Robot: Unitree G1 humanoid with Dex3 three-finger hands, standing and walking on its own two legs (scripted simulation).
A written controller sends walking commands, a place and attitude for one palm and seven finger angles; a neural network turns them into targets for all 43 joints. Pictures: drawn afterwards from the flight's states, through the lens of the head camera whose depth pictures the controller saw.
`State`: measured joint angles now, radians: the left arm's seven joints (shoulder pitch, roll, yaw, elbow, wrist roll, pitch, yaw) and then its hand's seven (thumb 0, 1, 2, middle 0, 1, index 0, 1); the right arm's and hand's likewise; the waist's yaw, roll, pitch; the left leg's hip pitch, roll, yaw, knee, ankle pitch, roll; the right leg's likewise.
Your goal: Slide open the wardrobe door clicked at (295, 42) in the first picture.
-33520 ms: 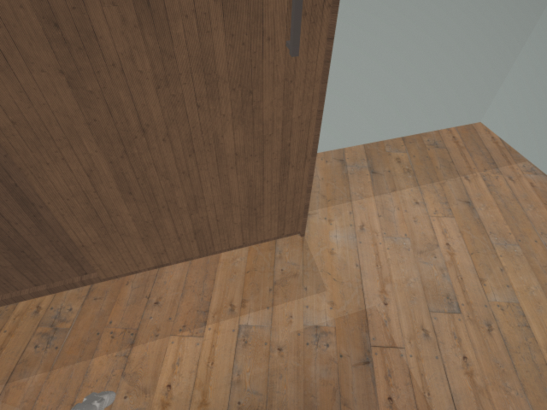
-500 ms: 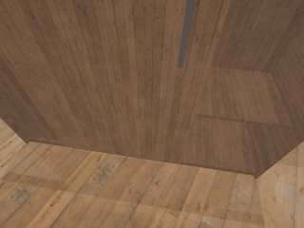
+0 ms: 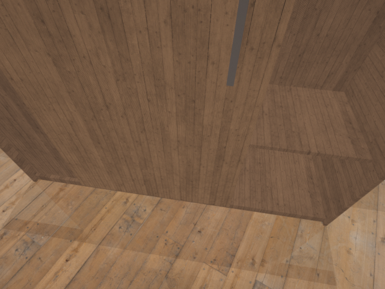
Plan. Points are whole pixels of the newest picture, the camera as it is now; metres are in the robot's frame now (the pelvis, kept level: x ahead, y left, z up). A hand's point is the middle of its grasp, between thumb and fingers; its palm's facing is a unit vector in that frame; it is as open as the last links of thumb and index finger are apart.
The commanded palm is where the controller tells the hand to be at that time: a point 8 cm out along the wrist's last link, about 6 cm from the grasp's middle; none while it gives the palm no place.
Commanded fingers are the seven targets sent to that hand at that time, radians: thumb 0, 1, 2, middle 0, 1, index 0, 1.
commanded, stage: look to check the result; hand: right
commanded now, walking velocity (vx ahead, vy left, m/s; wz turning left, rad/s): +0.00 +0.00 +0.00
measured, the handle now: (237, 39) +0.61 -0.05 +0.22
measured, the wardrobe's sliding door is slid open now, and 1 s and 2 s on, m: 0.52 0.52 0.52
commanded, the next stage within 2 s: stand and wait in 0.20 s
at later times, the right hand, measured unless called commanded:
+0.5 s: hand out of the picture +0.01 -0.17 -0.18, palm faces +0.02 +0.98 -0.19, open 7.3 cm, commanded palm none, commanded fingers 0.00 -0.90 -0.90 0.20 0.30 0.20 0.30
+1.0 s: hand out of the picture +0.03 -0.17 -0.17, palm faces +0.01 +0.98 -0.20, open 7.4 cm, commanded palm none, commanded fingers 0.00 -0.90 -0.90 0.20 0.30 0.20 0.30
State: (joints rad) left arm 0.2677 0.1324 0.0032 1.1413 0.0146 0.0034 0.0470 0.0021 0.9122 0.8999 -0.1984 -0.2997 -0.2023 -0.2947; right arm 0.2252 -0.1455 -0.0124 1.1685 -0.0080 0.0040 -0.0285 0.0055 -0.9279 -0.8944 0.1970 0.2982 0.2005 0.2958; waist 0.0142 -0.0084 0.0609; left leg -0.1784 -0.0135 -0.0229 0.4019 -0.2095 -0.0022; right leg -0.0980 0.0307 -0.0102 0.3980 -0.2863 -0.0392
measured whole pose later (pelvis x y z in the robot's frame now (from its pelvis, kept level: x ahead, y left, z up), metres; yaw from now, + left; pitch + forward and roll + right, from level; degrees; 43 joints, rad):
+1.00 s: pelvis -0.01 +0.01 +0.00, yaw +0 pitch -1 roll +0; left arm 0.23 0.18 0.01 1.14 0.02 0.00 0.04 0.00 0.91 0.90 -0.20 -0.30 -0.20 -0.29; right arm 0.18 -0.17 -0.02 1.15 -0.01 -0.01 -0.02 0.00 -0.91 -0.89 0.20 0.30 0.20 0.30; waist 0.02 -0.01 0.06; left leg -0.17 -0.02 -0.02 0.37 -0.19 0.01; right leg -0.09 0.02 0.00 0.37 -0.26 -0.03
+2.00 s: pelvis -0.02 +0.02 +0.00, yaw +0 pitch -2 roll +0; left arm 0.19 0.23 0.01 1.14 0.02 0.00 0.03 0.00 0.91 0.90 -0.20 -0.30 -0.20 -0.29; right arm 0.14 -0.22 -0.02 1.15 -0.01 -0.01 -0.01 0.00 -0.91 -0.89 0.20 0.30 0.20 0.30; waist 0.02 -0.01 0.07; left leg -0.16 -0.03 -0.01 0.34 -0.15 0.02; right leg -0.08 0.01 0.00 0.34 -0.23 -0.01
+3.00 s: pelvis -0.01 +0.03 +0.00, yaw +0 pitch -1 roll +0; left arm 0.17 0.25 0.01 1.14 0.02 0.00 0.03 0.00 0.91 0.90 -0.20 -0.30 -0.20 -0.30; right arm 0.13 -0.25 -0.02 1.15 -0.01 -0.01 -0.01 0.00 -0.91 -0.89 0.20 0.30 0.20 0.30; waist 0.02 -0.01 0.06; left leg -0.15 -0.04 -0.01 0.32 -0.15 0.03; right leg -0.07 0.00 0.00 0.32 -0.23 0.00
